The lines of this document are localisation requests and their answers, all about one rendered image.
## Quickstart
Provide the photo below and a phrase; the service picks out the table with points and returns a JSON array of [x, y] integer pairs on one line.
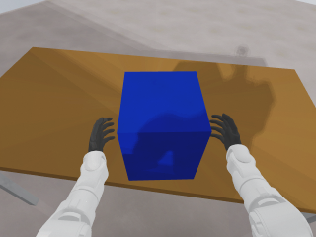
[[51, 98]]

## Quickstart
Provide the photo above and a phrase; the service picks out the left robot upper arm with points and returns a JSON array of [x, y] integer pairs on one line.
[[65, 228]]

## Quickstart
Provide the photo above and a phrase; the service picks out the robot left hand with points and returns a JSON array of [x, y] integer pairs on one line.
[[97, 140]]

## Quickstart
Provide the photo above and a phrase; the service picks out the robot right hand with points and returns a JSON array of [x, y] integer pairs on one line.
[[230, 135]]

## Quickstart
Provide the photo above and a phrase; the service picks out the right robot upper arm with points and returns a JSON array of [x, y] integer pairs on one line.
[[277, 220]]

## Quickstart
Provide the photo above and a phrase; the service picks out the robot right forearm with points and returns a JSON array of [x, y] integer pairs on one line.
[[250, 184]]

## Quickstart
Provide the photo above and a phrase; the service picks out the robot left forearm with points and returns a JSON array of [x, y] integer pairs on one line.
[[85, 196]]

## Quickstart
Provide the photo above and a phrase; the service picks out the carton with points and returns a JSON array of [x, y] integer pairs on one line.
[[163, 126]]

